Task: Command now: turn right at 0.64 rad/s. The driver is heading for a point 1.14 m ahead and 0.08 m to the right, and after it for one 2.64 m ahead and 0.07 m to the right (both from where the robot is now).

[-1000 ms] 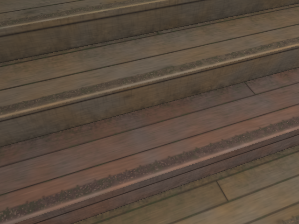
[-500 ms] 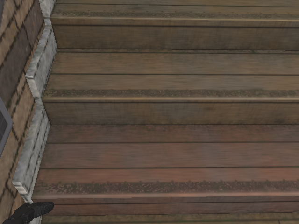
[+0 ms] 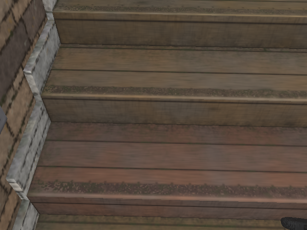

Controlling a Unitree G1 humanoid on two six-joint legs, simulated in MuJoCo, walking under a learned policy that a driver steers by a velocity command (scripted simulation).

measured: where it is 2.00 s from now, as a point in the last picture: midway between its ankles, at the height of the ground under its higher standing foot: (151, 74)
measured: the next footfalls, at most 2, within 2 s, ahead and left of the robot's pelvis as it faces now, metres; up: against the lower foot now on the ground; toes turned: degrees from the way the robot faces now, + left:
left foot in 0.20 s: +0.00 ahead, +0.12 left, +0.00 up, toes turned -13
right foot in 0.62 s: -0.05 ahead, -0.06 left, +0.00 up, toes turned -19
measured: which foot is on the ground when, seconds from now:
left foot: up 0.00-0.18, down 0.20-0.64, up 0.66-1.00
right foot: down 0.00-0.22, up 0.24-0.60, down 0.62-1.00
